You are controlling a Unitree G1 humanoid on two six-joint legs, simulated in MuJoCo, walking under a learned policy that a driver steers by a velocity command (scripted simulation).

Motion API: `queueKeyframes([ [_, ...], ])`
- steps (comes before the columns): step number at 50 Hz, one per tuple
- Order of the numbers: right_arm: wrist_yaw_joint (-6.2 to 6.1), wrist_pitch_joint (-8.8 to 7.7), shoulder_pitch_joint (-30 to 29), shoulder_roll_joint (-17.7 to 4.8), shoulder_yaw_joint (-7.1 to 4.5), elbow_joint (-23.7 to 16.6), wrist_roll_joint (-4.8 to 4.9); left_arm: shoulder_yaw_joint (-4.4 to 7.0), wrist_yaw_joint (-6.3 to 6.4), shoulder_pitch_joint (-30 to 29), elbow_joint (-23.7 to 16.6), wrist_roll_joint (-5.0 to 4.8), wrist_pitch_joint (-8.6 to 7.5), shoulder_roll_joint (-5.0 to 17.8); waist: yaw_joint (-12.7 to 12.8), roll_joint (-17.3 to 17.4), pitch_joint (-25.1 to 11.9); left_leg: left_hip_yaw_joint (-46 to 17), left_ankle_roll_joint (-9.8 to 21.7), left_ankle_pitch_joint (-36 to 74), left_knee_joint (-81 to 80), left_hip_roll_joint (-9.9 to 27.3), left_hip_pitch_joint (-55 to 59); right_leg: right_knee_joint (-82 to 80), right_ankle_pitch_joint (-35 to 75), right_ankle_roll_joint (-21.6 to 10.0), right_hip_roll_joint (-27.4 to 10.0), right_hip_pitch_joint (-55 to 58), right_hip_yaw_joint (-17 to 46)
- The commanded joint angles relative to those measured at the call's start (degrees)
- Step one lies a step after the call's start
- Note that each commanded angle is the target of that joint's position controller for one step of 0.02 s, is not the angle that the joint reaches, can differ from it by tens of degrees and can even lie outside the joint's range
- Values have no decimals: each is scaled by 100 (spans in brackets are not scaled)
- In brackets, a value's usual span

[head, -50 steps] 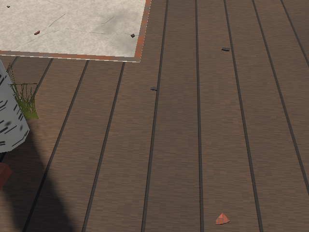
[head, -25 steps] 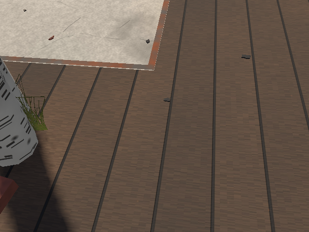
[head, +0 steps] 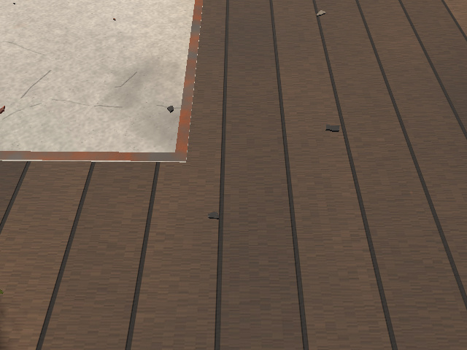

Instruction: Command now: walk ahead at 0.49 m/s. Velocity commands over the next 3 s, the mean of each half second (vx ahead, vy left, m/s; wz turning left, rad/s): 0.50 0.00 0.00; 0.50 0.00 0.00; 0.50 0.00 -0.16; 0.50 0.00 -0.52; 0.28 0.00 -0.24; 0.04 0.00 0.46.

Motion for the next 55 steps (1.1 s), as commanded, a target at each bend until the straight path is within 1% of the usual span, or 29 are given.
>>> queueKeyframes([
  [1,-96,-69,-88,-945,-167,-302,61,-23,-77,-485,-376,-17,-74,122,43,434,425,-687,799,841,-760,1437,-696,-991,825,52,199,459,-236],
  [4,-111,8,287,-969,-183,-141,113,-50,-174,-946,-573,-62,-93,167,-89,414,513,-732,778,877,-539,1689,0,-1457,689,-14,284,287,-184],
  [7,-136,120,361,-1038,-234,-78,120,-14,-269,-1022,-721,-71,-134,334,39,482,432,-821,649,1438,-89,1981,696,-1737,49,-225,370,320,-161],
  [9,-136,192,156,-1113,-257,-140,97,112,-277,-357,-595,-77,-154,592,477,650,-21,-662,490,3074,785,1873,780,-1860,-309,-428,675,1396,-426],
  [10,-132,227,123,-975,-200,-182,55,263,-243,606,-299,-72,-150,864,909,586,-630,-430,330,3524,1923,1552,437,-1871,-235,-611,780,2719,-501],
  [11,-134,223,237,-750,-87,-336,-60,384,-189,1685,-91,-2,-129,1318,1203,-55,-1550,-155,129,2006,3786,1168,-772,-1709,-228,-1002,-294,4536,738],
  [12,-54,92,989,70,132,-314,-12,441,-242,1968,71,15,-104,1614,757,-1625,-2216,-345,-202,-1925,5626,61,-3027,-2512,-1572,-1890,-1444,6303,3558],
  [13,-37,-46,579,-613,-8,-275,137,264,-251,1826,-4,-7,-122,988,957,-935,-1945,-1102,-84,-2281,6280,327,-3654,-2940,-2077,-1665,-1309,6128,3830],
  [14,-22,-140,8,-926,-96,-461,271,190,-232,1294,-112,-5,-142,775,875,-654,-1130,-999,17,-1760,6328,616,-3976,-3014,-1661,-1415,-1150,5394,2936],
  [15,-63,-170,-284,-898,-94,-511,252,148,-232,822,-219,25,-151,679,699,-145,-715,-835,5,-1214,6087,924,-3765,-3148,-877,-1319,-954,4578,2263],
  [16,-92,-148,-431,-848,-132,-521,155,117,-246,570,-247,63,-160,548,555,16,-400,-784,-40,-897,5752,1100,-3556,-3308,-308,-1279,-762,3935,1768],
  [18,-89,-6,-245,-615,-140,-475,116,74,-272,506,-188,106,-186,387,300,-142,-317,-788,-92,-599,5381,1284,-3030,-3617,69,-1245,-513,3378,1239],
  [20,-101,102,-294,-471,-131,-495,96,101,-246,659,-78,64,-214,494,227,-113,-147,-704,-187,-450,5024,1343,-3102,-3824,349,-1319,-465,3149,909],
  [22,-111,141,-716,-488,-142,-655,42,144,-178,824,8,62,-201,641,285,-27,41,-671,-308,17,4473,1381,-3501,-3976,496,-1358,-469,3170,721],
  [28,-24,62,-1921,-339,-79,-991,53,148,-54,1311,228,-6,-107,719,623,-79,300,-356,-384,1586,2458,1091,-3365,-4113,284,-1092,-170,3302,71],
  [33,121,-9,-2544,-426,-58,-1267,109,195,-19,1689,491,-56,23,773,723,-117,480,-402,-180,1226,1814,977,-3569,-3745,510,-1041,-583,4244,129],
  [36,178,-53,-2124,-674,-158,-1217,116,246,17,1491,475,-62,105,891,369,-276,158,-220,45,633,1660,731,-2768,-3097,1851,-875,-681,4551,96],
  [37,162,-53,-1488,-833,-261,-1030,104,237,19,1361,445,-55,141,877,10,-288,-223,-38,169,632,1564,531,-1862,-2351,2705,-762,-492,4435,-78],
  [38,118,-42,-479,-1122,-407,-716,82,167,23,1361,388,-11,164,719,-390,-142,-871,-177,362,738,1692,639,-368,-1131,2563,-584,-167,3811,-297],
  [39,74,-22,399,-1667,-541,-554,-39,10,-15,1880,260,64,106,245,-345,884,-1797,-2262,1095,376,1716,2078,1917,1063,526,-229,496,1776,-554],
  [40,106,0,583,-1563,-487,-478,18,-107,-56,2114,340,31,-33,-82,-259,1732,-2301,-4397,1576,-558,751,2741,2714,2323,-3260,-87,1228,418,80],
  [41,108,-21,256,-1144,-356,-512,84,51,-84,1567,246,-147,-143,532,-317,1284,-1614,-4019,1279,-1095,531,2531,2235,2879,-3179,-212,869,-229,488],
  [42,95,-34,-282,-950,-297,-638,85,91,-80,1109,97,-224,-209,697,-188,1017,-902,-3226,1054,-829,394,2369,1388,2789,-2603,-302,557,-417,309],
  [43,100,-42,-705,-787,-243,-718,35,114,-37,876,69,-171,-216,696,-18,632,-505,-2629,944,-336,210,2168,543,2484,-2069,-300,291,-178,182],
  [44,116,-60,-933,-629,-197,-745,-30,155,-6,864,74,-104,-168,634,174,618,-256,-2170,864,84,20,1960,-99,2162,-1734,-282,106,154,180],
  [46,133,-85,-962,-539,-171,-676,-61,143,5,1090,132,-74,-24,357,390,734,-212,-1714,869,400,-292,1766,-633,1838,-1462,-236,-28,649,173],
  [48,85,-113,-786,-702,-205,-570,-38,150,23,947,65,-46,58,293,427,653,-50,-1406,953,770,-489,1730,-791,1470,-1151,-133,-77,488,110],
  [51,-29,-83,-488,-844,-228,-444,-23,169,24,321,-156,15,64,312,297,504,129,-1127,920,1209,-592,1686,-557,524,-276,21,-79,-35,76],
  [55,-95,-35,-144,-875,-208,-318,29,94,-65,-454,-365,-13,3,140,60,534,275,-673,717,1204,-647,1461,-442,-837,760,22,157,205,-172],
])
Next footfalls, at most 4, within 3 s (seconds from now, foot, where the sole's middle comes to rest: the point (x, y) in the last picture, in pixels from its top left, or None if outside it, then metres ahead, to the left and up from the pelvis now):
0.20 right None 0.32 -0.15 -0.78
0.76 left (201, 312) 0.63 0.09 -0.78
1.32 right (264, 221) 0.95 -0.14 -0.78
1.82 left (212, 160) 1.24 0.04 -0.78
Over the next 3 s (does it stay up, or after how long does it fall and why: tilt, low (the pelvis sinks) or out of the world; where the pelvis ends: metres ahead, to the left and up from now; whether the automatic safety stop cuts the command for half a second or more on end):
stays up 1.35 -0.14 0.00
